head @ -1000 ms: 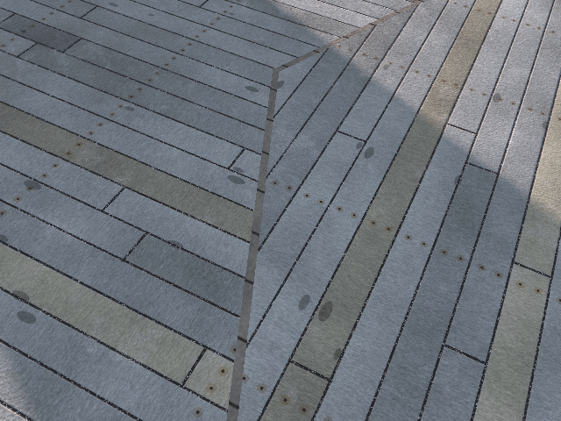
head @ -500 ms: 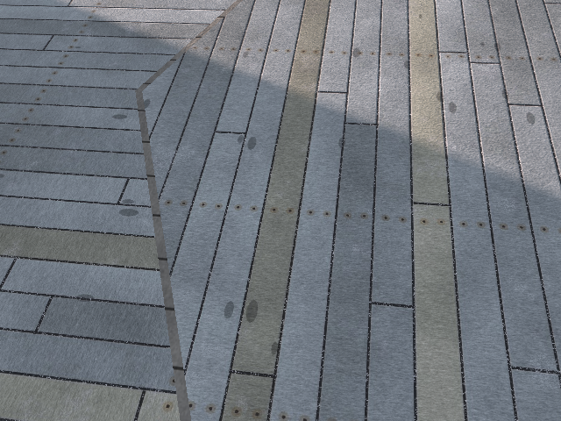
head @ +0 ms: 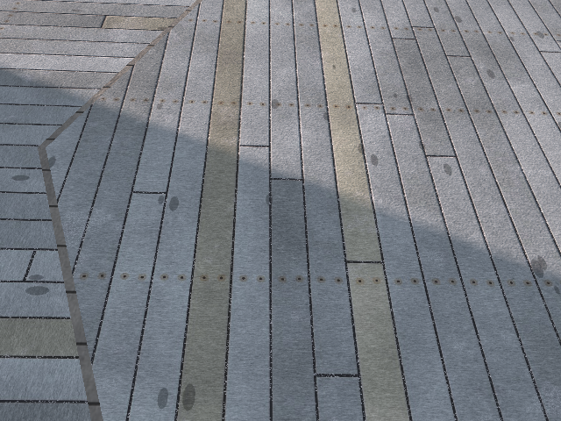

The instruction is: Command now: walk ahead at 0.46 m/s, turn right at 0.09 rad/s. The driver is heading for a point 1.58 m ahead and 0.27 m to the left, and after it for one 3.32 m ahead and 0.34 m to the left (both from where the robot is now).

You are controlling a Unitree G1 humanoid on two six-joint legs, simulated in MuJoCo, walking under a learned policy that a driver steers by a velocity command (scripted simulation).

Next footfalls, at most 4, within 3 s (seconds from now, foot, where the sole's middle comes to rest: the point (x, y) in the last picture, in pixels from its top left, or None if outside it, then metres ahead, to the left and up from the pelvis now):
0.28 right None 0.33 -0.15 -0.78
0.82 left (225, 380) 0.62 0.11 -0.78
1.32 right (267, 270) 0.94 0.00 -0.78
1.84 left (154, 224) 1.11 0.34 -0.78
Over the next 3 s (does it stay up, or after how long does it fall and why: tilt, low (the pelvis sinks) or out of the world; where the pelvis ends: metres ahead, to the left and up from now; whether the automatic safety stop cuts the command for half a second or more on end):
stays up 1.63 0.32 -0.01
